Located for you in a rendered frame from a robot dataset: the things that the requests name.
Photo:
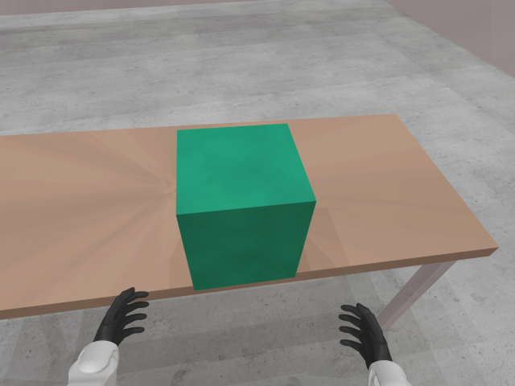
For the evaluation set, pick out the table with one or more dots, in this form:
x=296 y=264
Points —
x=86 y=215

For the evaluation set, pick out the carton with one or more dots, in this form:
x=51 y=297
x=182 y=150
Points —
x=243 y=204

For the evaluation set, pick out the left robot forearm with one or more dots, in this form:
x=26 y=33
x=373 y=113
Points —
x=96 y=365

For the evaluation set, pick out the left robot hand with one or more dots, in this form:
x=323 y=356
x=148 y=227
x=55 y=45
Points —
x=111 y=328

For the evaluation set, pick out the right robot forearm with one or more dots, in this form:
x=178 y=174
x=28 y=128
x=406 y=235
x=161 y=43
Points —
x=386 y=373

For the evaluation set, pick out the right robot hand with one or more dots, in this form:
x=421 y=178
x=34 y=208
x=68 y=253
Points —
x=374 y=346

